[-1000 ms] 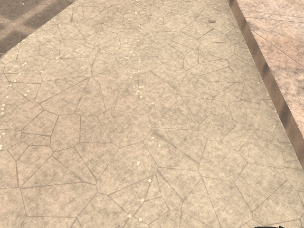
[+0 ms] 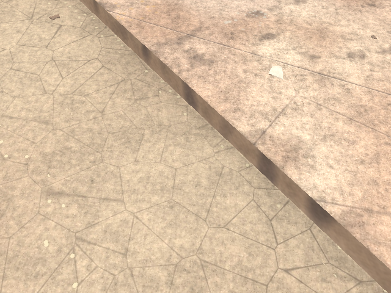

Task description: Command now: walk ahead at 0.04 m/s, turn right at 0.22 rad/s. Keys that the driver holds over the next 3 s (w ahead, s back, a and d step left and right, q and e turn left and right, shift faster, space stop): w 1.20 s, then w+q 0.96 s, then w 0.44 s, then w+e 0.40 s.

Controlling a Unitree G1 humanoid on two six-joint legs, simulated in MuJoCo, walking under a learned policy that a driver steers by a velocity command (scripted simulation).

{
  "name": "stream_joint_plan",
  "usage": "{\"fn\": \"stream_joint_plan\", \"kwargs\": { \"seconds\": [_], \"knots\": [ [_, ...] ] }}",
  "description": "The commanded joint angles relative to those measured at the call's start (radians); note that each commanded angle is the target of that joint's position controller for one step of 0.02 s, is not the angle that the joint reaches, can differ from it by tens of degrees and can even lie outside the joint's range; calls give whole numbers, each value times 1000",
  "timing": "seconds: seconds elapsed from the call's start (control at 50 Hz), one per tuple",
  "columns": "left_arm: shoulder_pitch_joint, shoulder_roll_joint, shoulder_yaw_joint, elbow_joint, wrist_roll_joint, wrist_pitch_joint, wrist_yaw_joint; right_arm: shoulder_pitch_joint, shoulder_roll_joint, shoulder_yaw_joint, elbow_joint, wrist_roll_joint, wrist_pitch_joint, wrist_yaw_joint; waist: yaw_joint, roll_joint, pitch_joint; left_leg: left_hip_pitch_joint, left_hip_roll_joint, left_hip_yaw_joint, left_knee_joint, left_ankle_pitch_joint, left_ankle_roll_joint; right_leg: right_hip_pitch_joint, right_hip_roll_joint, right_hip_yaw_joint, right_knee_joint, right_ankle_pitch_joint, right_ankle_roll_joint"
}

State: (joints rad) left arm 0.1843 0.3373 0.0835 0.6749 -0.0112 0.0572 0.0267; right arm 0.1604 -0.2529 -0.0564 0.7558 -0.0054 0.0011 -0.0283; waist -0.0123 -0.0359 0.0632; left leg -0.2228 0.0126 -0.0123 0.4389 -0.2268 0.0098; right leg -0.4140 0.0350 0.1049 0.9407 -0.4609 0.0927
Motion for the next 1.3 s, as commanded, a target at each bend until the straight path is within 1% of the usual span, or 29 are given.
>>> {"fn": "stream_joint_plan", "kwargs": {
  "seconds": [0.02, 0.1, 0.12, 0.14, 0.16, 0.2, 0.26, 0.34, 0.42, 0.48, 0.52, 0.54, 0.56, 0.58, 0.6, 0.64, 0.66, 0.78, 0.86, 0.96, 1.02, 1.06, 1.08, 1.1, 1.12, 1.14, 1.18, 1.24, 1.3],
  "knots": [
    [-40, 26, -10, -85, 0, -19, -6, -23, -188, -41, -55, 6, -2, 3, -23, 227, -139, 110, 209, -164, -104, 294, 215, 79, -28, -80, -225, 3, -1],
    [59, 50, -5, -29, -3, -31, -13, 23, -186, -26, -26, 27, -5, 20, 20, 176, -80, -102, 165, -173, -114, -216, 147, 362, 7, -137, -553, 172, -93],
    [127, 72, -1, -19, -4, -37, -8, -1, -134, -7, -33, 11, -18, 27, 52, 111, -99, -210, 124, -132, -6, -256, 91, 485, -87, -11, -566, 149, -134],
    [203, 179, 26, 3, 13, -43, -6, -44, -56, 13, -76, 0, -38, 30, 60, -153, -115, -373, -25, 66, 249, -275, 3, 512, -257, 266, -630, -68, -243],
    [239, 201, 33, 3, 21, -64, -19, -154, -133, -4, -117, 20, -55, 24, 133, -196, -26, -489, -20, 23, 412, -381, -12, 424, -384, 508, -779, -195, -371],
    [178, 112, 5, 6, 19, -105, -14, -102, -178, -31, -95, 43, -68, 29, 76, -149, 67, -585, 52, -42, 572, -269, 10, 412, -355, 451, -803, -220, -360],
    [160, 76, -6, 5, 8, -122, -9, -95, -144, -28, -75, 21, -90, 48, 65, -95, 45, -589, 81, -26, 526, -61, 11, 448, -281, 277, -817, 51, -303],
    [179, 91, 2, 10, 2, -123, -11, -148, -85, -2, -86, 18, -96, 68, 82, -84, 11, -420, 48, 27, 288, 106, -30, 368, -220, 102, -818, 248, -286],
    [221, 130, 17, 32, -9, -123, -18, -195, -106, 4, -112, 30, -93, 81, 90, -88, 40, -309, 29, 27, 159, 147, -22, 312, -263, 90, -816, 248, -289],
    [215, 142, 23, 44, -13, -117, -19, -152, -147, -5, -109, 33, -97, 82, 47, -90, 38, -239, 23, 26, 107, 120, 23, 349, -299, 92, -775, 324, -265],
    [211, 123, 14, 48, -5, -110, -17, 24, -197, -34, -58, 29, -95, 68, -48, -63, -73, 10, -25, 63, 72, 94, 67, 324, -234, 15, -537, 621, -220],
    [223, 80, -4, 38, 9, -109, -14, 187, -244, -52, -22, 27, -95, 58, -117, -5, -200, 258, 57, -26, 85, 67, 108, 200, -179, -38, -278, 588, -181],
    [305, -19, -34, -6, 4, -122, -12, 293, -359, -75, -6, 2, -90, 57, -91, 301, -341, 549, 320, -522, -40, -218, 261, -145, -11, -101, 139, 177, -95],
    [277, 33, -25, 3, -14, -141, -10, 283, -280, -51, -8, 13, -97, 65, -100, 301, -340, 523, 359, -776, -211, -393, 284, -264, 10, 39, 289, -98, -95],
    [204, 98, -5, -10, -41, -149, -19, 206, -232, -34, -12, 15, -98, 63, -80, 232, -199, 418, 351, -645, -216, -408, 246, -352, -55, 32, 346, -33, -113],
    [124, 89, -8, -16, -18, -154, -20, 106, -181, -19, -29, 4, -94, 60, -34, 107, -79, 211, 269, -423, -226, -188, 213, -317, -138, -16, 266, 123, -127],
    [130, 78, -5, -9, -9, -147, -21, 77, -159, -12, -36, -8, -97, 60, -6, 123, -64, 141, 230, -349, -249, -102, 203, -263, -167, -12, 223, 178, -127],
    [55, 29, -16, -25, 12, -124, -19, 98, -171, -16, -2, 8, -114, 47, 8, 88, -9, 74, 186, -163, -337, 162, 233, -292, -184, -42, 14, 371, -68],
    [-90, -11, -35, -62, 4, -147, -37, 158, -194, -17, 22, 17, -100, 35, -48, 81, 13, 94, 153, -72, -339, 227, 198, -237, -145, -89, -263, 558, -67],
    [-216, -3, -38, -111, -6, -161, -69, 247, -213, -22, 68, 26, -72, 30, -81, 77, 39, 250, 217, -81, -279, 284, 191, -253, -110, -92, -411, 536, -101],
    [-170, 35, -25, -109, -3, -163, -78, 236, -236, -32, 74, 25, -55, 23, -29, 106, -14, 338, 238, -80, -165, 537, 162, -158, -70, -112, -444, 414, -147],
    [63, 103, 12, -46, 0, -159, -64, 207, -234, -27, 64, 18, -42, 19, 101, 105, -178, 283, 171, -22, 132, 785, 121, 184, -24, -157, -474, 422, -205],
    [245, 169, 29, -12, 10, -152, -51, 218, -180, -3, 37, -6, -45, 17, 161, 13, -338, 63, 120, 4, 438, 514, 89, 519, -199, 33, -415, 448, -269],
    [271, 237, 41, 5, 17, -151, -57, 356, -52, 32, 20, 2, -68, 28, 70, -253, -452, -348, -87, -17, 778, -261, 25, 830, -425, 549, -520, 211, -436],
    [271, 125, 15, -2, 6, -152, -55, 281, -162, 12, 32, 26, -90, 36, 124, -158, -433, -461, -50, -141, 877, -346, 32, 819, -415, 627, -610, 105, -414],
    [199, 97, 4, -4, 4, -151, -51, 184, -203, -2, -3, 51, -104, 43, 116, -112, -274, -521, 4, -114, 877, -266, 40, 697, -382, 461, -634, 146, -373],
    [93, 72, -4, -10, 13, -150, -52, 98, -183, 0, -22, 27, -110, 39, 60, 12, -127, -473, 83, -71, 771, -122, 28, 445, -310, 273, -683, 371, -343],
    [56, 50, -8, 5, 15, -170, -54, 164, -132, 7, 1, 25, -75, 39, -2, -23, -108, -364, 120, -72, 700, -59, 0, 302, -273, 134, -768, 484, -347],
    [64, 77, 2, 44, 20, -182, -44, 101, -112, 11, -24, 22, -54, 32, 2, -18, -42, -417, 126, -84, 593, 38, -33, 242, -268, 12, -826, 514, -341]
  ]
}}
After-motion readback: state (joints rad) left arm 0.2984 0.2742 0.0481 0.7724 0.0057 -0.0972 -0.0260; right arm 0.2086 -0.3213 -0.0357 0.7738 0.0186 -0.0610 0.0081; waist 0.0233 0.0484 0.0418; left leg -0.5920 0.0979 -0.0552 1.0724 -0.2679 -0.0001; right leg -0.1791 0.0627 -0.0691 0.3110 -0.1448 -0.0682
